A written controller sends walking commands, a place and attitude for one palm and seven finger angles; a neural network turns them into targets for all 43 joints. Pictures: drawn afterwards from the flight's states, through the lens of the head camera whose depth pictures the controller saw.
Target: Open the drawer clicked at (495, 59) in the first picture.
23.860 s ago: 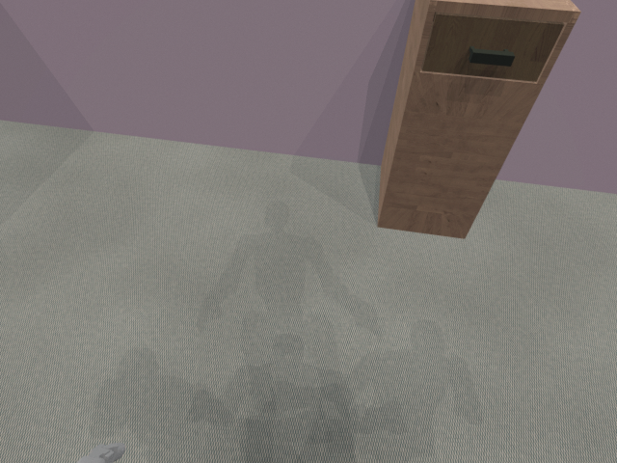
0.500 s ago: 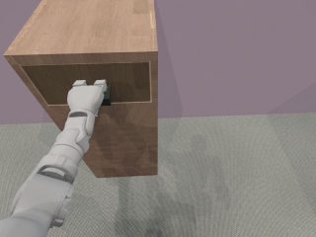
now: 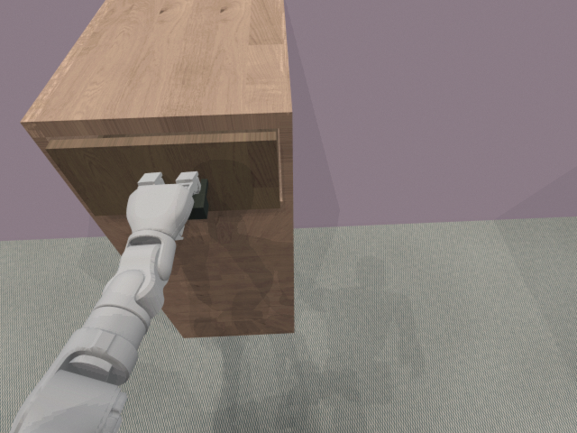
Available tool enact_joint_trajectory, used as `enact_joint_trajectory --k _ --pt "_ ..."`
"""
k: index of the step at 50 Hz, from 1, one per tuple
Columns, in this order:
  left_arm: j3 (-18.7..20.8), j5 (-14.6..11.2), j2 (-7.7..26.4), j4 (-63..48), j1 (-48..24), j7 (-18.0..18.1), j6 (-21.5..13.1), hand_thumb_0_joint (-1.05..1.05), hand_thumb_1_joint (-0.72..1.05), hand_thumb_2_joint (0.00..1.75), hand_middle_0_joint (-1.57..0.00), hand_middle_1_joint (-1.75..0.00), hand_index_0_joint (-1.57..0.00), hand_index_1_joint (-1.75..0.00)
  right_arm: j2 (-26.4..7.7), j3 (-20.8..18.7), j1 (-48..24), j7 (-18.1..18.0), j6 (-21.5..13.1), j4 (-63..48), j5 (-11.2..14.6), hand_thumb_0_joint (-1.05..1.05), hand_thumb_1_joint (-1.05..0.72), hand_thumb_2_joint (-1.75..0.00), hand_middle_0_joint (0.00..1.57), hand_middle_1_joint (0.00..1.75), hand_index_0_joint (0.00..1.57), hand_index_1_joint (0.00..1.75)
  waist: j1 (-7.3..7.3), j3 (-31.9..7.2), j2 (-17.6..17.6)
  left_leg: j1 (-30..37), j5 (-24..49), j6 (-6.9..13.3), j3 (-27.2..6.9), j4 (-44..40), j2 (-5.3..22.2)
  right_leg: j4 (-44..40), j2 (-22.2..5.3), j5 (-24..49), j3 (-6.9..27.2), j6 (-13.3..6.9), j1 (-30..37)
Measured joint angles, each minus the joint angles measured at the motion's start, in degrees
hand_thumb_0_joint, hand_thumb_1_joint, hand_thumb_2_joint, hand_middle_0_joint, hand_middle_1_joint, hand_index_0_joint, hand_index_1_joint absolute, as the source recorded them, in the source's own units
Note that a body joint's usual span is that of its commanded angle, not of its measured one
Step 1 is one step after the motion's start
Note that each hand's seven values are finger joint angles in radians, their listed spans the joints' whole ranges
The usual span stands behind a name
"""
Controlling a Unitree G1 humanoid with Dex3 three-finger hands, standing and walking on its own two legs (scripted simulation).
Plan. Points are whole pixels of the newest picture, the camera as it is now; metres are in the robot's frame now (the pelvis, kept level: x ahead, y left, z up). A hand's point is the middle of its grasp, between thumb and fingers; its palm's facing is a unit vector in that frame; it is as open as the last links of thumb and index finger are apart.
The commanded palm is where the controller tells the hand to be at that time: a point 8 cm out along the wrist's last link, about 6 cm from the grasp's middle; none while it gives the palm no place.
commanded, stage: pull the drawer open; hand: left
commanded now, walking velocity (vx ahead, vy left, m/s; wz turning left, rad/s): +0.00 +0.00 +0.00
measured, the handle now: (172, 196) +0.46 +0.19 +0.05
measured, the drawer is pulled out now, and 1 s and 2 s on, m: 0.02 0.08 0.18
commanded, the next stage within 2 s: none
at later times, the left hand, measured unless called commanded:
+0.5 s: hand (172, 231) +0.41 +0.18 +0.03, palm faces -0.02 -0.03 -1.00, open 6.0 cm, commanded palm +0.39 +0.18 +0.09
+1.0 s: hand (168, 259) +0.36 +0.18 +0.03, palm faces +0.02 -0.08 -1.00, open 6.0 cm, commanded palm +0.33 +0.19 +0.09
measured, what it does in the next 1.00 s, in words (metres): stands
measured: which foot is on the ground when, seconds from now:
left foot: down 0.00-1.00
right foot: down 0.00-1.00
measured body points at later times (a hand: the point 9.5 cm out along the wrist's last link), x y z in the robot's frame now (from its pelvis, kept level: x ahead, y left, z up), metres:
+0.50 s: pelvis -0.03 -0.01 -0.01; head +0.03 -0.02 +0.44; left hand +0.41 +0.18 +0.09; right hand +0.06 -0.27 -0.14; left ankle -0.03 +0.07 -0.72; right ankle -0.06 -0.09 -0.72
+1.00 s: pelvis +0.00 +0.00 +0.01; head +0.02 -0.02 +0.45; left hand +0.35 +0.18 +0.09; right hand +0.11 -0.26 -0.12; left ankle -0.03 +0.07 -0.72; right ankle -0.06 -0.09 -0.72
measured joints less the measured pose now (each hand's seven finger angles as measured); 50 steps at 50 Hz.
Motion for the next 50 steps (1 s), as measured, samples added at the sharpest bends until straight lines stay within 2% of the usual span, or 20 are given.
enact_joint_trajectory --k 3,11,20,30,34,38,50 --pt "-0.7 -0.2 -0.2 -2.9 2.2 -0.2 0.7 0.01 0.63 0.78 -0.35 -1.35 -0.42 -1.35 -0.1 0.0 -1.0 0.1 -0.2 -0.5 0.1 0.01 -0.91 -0.90 0.20 0.30 0.20 0.30 0.33 0.1 0.1 0.7 0.1 0.0 0.0 -0.3 -0.1 -0.3 -0.1 -0.1 0.0 0.0 0.7" --pt "-3.3 1.1 -1.6 4.1 -4.8 0.4 0.0 0.00 0.64 0.80 -0.35 -1.35 -0.41 -1.36 0.2 0.6 -3.7 -1.3 -0.4 0.7 -0.1 0.01 -0.91 -0.90 0.20 0.30 0.20 0.30 1.34 1.1 -0.7 -0.8 0.2 -0.3 -1.9 1.5 -0.9 1.6 -0.8 -0.7 -2.2 -0.3 -0.4" --pt "-2.4 0.5 -0.6 10.3 -8.7 0.6 -1.6 0.00 0.64 0.79 -0.36 -1.35 -0.40 -1.35 0.9 1.2 -2.5 -2.1 -0.6 0.9 -0.1 0.01 -0.91 -0.90 0.20 0.30 0.20 0.30 0.34 1.2 -0.7 -2.4 0.8 -0.6 -2.0 2.4 -0.7 2.8 -0.6 -0.2 -2.5 -0.5 -2.0" --pt "-0.2 0.7 1.0 12.8 -9.8 1.4 -3.1 0.00 0.64 0.80 -0.35 -1.35 -0.40 -1.35 0.3 0.7 1.5 -2.4 -1.3 2.3 -0.1 0.01 -0.91 -0.90 0.20 0.30 0.20 0.30 -1.06 1.4 -0.5 -3.7 1.5 -0.8 -1.6 2.8 -0.1 3.1 -0.1 0.8 -2.3 -0.7 -3.6" --pt "1.2 0.3 1.8 11.0 -7.3 1.3 -3.4 0.00 0.64 0.79 -0.34 -1.35 -0.40 -1.35 0.0 0.3 2.6 -2.1 -1.1 2.1 0.0 0.01 -0.91 -0.90 0.20 0.30 0.20 0.30 -1.36 1.1 -0.3 -3.0 1.6 -0.7 -0.6 1.9 0.4 2.5 0.3 1.2 -1.2 -0.6 -3.2" --pt "2.4 -0.7 2.0 5.6 -1.8 1.0 -3.4 0.02 0.64 0.77 -0.34 -1.35 -0.41 -1.35 -0.4 0.1 3.2 -1.8 -0.9 1.5 0.3 0.01 -0.91 -0.90 0.20 0.30 0.20 0.30 -1.19 0.7 -0.1 -1.0 1.6 -0.6 0.5 0.4 0.7 1.2 0.6 1.5 0.1 -0.5 -1.6" --pt "0.5 -0.3 -0.1 -15.9 16.2 -0.5 1.4 0.02 0.62 0.79 -0.35 -1.35 -0.44 -1.32 -0.3 0.7 -2.8 -0.4 -1.9 -1.5 0.8 0.01 -0.91 -0.90 0.20 0.30 0.20 0.30 0.91 0.4 0.1 4.8 1.0 -0.2 1.4 -2.7 0.4 -1.5 0.2 1.0 1.6 -0.1 3.8"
